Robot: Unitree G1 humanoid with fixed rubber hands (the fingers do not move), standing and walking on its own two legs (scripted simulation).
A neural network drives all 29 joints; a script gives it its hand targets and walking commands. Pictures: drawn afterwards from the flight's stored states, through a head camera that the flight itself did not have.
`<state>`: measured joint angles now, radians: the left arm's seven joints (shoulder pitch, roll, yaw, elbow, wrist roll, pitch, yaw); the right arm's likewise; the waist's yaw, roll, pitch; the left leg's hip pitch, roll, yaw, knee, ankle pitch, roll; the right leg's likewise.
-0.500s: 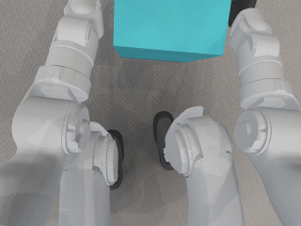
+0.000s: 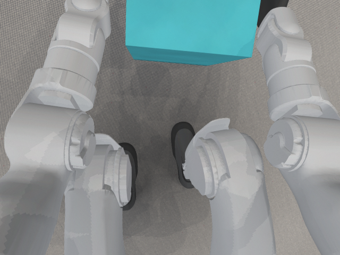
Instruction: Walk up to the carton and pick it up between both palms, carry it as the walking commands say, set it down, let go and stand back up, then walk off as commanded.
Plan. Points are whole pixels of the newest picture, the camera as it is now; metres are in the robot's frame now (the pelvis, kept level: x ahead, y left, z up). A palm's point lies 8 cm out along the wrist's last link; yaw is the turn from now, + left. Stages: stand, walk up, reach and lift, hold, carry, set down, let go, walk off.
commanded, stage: set down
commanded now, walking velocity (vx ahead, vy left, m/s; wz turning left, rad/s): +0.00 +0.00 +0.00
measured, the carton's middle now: (182, 4) +0.55 -0.10 -0.23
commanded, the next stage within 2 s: let go in 1.68 s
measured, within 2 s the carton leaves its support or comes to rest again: neither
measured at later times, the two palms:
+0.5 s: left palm out of the picture +0.58 +0.08 -0.13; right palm (293, 1) +0.51 -0.27 -0.13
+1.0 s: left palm out of the picture +0.59 +0.08 +0.03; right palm out of the picture +0.51 -0.27 +0.03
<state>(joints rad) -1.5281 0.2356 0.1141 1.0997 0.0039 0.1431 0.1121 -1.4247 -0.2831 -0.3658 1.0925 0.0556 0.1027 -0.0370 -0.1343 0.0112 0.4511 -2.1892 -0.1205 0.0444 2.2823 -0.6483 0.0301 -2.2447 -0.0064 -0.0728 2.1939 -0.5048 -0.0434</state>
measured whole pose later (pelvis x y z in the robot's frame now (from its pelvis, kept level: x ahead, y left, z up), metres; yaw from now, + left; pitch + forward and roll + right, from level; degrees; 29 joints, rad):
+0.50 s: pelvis +0.00 +0.00 +0.01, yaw -1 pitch +36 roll -1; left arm -1.48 0.34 0.01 1.03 -0.13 0.14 0.13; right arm -1.36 -0.33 -0.25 1.04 0.20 0.07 -0.09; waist -0.12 0.01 0.35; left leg -2.20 -0.10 0.03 2.23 -0.65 0.02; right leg -2.27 0.02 -0.08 2.14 -0.49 -0.05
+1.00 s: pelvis +0.01 -0.01 +0.13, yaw +0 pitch +44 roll +2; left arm -1.36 0.30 0.14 0.99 -0.03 0.21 0.10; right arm -1.20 -0.25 -0.34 0.87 0.07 0.17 -0.07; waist -0.13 0.03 0.04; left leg -1.99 -0.10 0.02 1.79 -0.57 0.01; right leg -2.07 0.05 -0.02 1.73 -0.44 -0.04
